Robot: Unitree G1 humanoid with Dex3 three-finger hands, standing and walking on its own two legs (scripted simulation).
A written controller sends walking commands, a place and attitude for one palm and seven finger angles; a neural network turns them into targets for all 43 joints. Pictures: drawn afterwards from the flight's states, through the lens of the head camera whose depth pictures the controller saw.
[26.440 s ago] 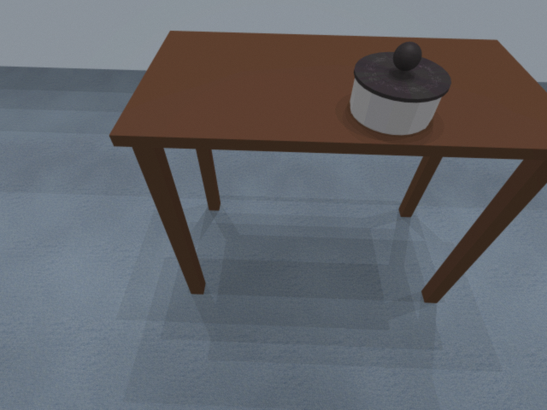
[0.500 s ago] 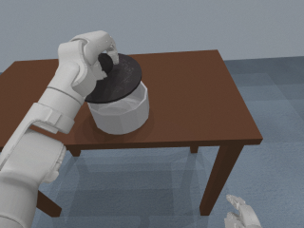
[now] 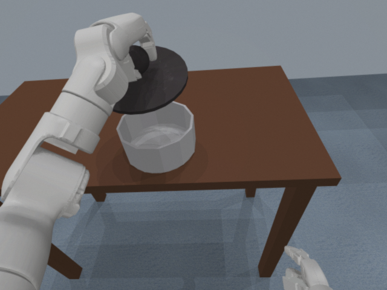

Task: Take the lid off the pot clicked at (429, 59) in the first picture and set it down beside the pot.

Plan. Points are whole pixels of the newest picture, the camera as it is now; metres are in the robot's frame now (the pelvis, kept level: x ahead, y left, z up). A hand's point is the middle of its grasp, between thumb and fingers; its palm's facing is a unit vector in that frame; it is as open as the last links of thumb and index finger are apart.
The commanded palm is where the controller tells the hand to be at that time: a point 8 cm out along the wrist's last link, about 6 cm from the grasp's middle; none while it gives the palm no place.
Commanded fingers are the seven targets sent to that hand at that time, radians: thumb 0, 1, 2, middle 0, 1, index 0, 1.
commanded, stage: lift the lid straight up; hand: left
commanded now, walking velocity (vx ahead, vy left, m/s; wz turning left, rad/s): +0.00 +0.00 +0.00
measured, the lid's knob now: (135, 60) +0.46 +0.14 +0.28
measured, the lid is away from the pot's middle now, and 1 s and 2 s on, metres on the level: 0.01 0.05 0.18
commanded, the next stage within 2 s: move the lid sideways beside the pot in 0.60 s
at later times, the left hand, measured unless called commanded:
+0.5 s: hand (126, 41) +0.43 +0.14 +0.33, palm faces -0.07 -0.12 -0.99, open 8.2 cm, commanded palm +0.40 +0.14 +0.39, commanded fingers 0.00 0.51 1.21 -0.80 -0.86 -0.81 -0.87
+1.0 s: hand (107, 48) +0.42 +0.17 +0.32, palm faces -0.06 -0.12 -0.99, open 8.2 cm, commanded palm +0.39 +0.18 +0.39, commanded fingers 0.00 0.51 1.21 -0.80 -0.86 -0.81 -0.87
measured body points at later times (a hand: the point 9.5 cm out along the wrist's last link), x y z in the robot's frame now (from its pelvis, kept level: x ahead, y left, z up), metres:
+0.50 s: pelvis +0.00 +0.00 +0.00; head +0.00 -0.03 +0.45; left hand +0.43 +0.14 +0.38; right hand +0.18 -0.22 -0.11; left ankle +0.05 +0.08 -0.74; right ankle -0.03 -0.10 -0.74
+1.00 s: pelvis +0.00 +0.00 +0.00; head -0.01 -0.04 +0.45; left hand +0.42 +0.17 +0.38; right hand +0.20 -0.23 -0.10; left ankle +0.05 +0.08 -0.74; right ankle -0.03 -0.10 -0.74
